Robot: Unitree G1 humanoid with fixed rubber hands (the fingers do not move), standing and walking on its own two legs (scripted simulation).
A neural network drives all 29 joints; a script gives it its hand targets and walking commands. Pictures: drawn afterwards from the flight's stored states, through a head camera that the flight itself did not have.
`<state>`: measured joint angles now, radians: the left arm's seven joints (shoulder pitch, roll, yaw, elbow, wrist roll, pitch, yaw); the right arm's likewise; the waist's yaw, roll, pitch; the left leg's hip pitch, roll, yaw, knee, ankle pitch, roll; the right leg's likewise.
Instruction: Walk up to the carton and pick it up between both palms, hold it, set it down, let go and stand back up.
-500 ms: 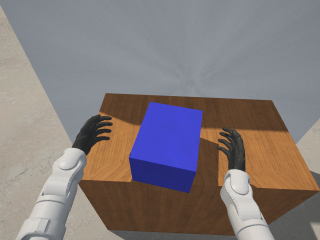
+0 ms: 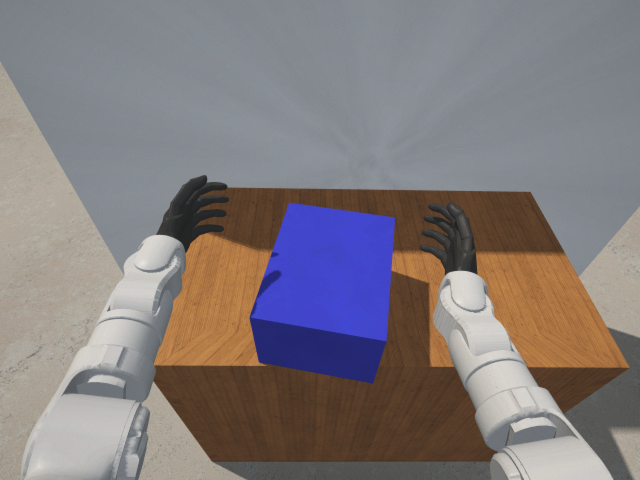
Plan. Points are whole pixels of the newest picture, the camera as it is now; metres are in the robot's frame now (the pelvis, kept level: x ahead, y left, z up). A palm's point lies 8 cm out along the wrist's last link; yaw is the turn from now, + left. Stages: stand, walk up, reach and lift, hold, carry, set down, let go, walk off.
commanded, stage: reach and lift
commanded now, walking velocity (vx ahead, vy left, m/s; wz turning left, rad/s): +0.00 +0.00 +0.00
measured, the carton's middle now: (328, 288) +0.44 -0.02 -0.07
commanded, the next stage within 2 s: none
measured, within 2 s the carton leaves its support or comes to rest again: neither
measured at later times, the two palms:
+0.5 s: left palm (197, 186) +0.47 +0.16 +0.13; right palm (462, 217) +0.42 -0.19 +0.12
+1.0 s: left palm (211, 232) +0.46 +0.15 +0.05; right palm (452, 254) +0.41 -0.19 +0.05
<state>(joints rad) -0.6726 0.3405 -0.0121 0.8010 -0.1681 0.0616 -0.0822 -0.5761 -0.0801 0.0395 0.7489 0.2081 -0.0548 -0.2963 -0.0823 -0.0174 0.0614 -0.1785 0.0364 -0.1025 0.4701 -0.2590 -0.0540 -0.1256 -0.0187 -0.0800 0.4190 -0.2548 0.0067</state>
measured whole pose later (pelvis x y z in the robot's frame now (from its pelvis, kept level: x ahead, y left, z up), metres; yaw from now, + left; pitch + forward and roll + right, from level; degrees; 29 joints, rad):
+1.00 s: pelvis +0.00 +0.01 -0.01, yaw -1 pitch +19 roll -2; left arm -1.02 0.28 -0.03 1.51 -0.20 -0.35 -0.03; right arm -0.91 -0.11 -0.03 1.31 0.20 -0.28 -0.18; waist -0.12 0.00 -0.18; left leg -0.62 0.04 -0.10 0.51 -0.22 -0.05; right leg -0.55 -0.01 -0.08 0.42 -0.20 0.01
